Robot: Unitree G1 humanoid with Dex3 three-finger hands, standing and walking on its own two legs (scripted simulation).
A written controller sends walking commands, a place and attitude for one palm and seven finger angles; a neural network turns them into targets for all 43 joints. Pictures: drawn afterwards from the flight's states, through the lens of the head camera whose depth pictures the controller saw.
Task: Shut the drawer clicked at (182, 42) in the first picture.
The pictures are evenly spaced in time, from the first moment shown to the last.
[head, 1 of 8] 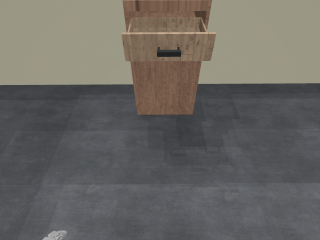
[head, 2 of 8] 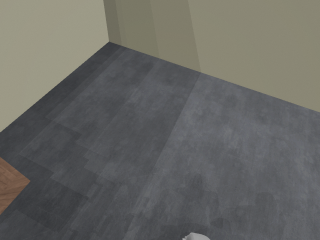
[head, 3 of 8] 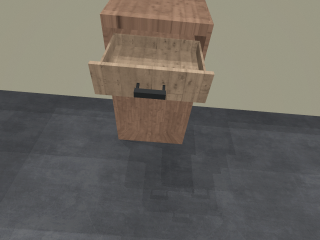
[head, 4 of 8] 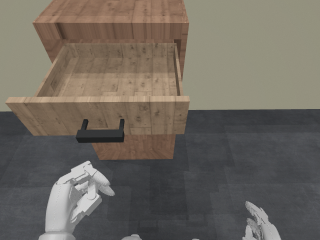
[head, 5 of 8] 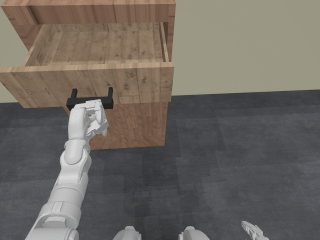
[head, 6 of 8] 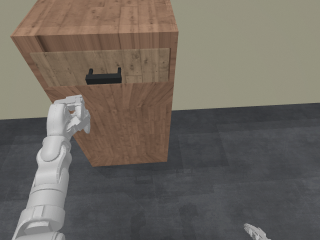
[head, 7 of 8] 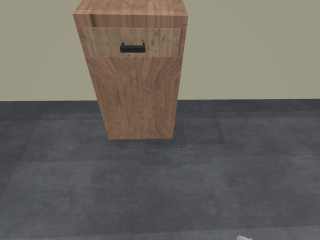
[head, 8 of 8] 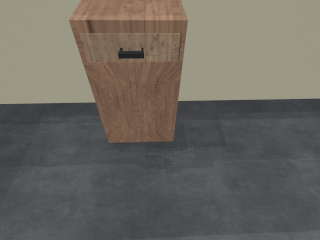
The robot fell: no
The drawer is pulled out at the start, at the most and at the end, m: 0.30 0.30 0.00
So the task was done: yes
